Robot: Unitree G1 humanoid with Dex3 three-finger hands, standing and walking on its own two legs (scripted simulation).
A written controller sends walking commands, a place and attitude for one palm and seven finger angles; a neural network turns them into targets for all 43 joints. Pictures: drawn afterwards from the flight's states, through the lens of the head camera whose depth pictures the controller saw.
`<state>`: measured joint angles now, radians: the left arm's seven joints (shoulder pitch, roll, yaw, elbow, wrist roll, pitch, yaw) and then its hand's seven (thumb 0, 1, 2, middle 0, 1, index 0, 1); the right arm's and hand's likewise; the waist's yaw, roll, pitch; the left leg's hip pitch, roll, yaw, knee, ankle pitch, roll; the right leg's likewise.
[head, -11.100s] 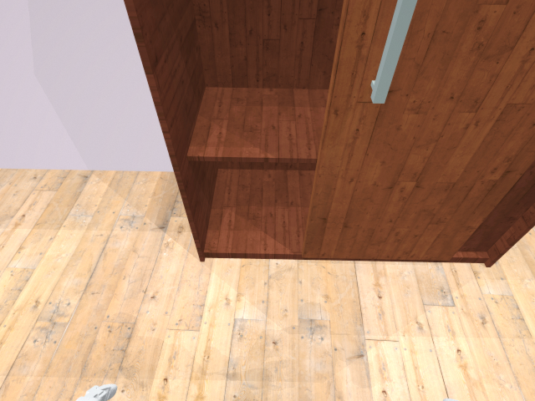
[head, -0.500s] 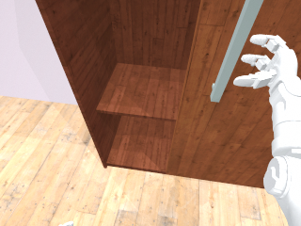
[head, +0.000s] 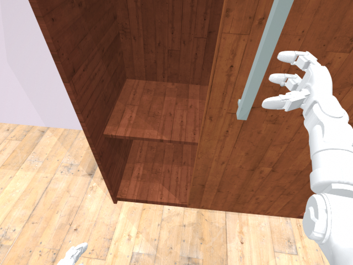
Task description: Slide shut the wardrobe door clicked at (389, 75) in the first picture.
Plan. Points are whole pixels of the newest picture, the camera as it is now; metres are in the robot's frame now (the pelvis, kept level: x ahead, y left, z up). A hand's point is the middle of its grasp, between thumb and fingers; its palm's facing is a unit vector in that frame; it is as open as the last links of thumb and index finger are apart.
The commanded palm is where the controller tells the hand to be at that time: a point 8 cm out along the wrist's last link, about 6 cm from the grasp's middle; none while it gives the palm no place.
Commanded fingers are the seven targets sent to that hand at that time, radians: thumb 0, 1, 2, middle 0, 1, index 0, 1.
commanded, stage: feel for the door with the fingertips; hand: right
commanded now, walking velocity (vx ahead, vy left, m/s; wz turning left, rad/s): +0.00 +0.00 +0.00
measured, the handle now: (257, 62) +0.53 -0.13 +0.22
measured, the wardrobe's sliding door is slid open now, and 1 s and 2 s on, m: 0.42 0.42 0.42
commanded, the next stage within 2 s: slide the fingers in behind the handle in 0.62 s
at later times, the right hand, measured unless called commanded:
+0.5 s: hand (267, 77) +0.48 -0.15 +0.21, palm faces +0.03 +1.00 +0.00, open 14.0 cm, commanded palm +0.46 -0.20 +0.21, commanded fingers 0.00 0.50 -0.30 0.30 1.20 0.30 1.20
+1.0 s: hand (265, 77) +0.49 -0.14 +0.21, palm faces -0.01 +1.00 +0.01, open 13.8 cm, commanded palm +0.47 -0.20 +0.21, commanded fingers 0.00 0.50 -0.30 0.30 1.20 0.30 1.20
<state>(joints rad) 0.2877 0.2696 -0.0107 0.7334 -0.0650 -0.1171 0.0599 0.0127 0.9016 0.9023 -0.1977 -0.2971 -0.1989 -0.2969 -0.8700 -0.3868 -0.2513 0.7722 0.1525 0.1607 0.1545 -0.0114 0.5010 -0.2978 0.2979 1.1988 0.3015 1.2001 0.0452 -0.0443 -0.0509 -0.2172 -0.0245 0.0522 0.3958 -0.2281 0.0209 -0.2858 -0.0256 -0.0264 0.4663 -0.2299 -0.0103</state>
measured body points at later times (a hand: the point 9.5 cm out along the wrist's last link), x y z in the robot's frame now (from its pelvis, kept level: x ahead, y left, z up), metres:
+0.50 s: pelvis -0.01 +0.00 +0.00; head +0.02 +0.01 +0.45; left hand +0.03 +0.27 -0.12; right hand +0.48 -0.20 +0.22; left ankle -0.02 +0.11 -0.74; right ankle +0.01 -0.11 -0.74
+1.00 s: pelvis +0.00 -0.01 +0.00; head +0.02 -0.01 +0.45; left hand +0.04 +0.26 -0.12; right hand +0.48 -0.20 +0.21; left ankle -0.02 +0.11 -0.74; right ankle +0.01 -0.11 -0.74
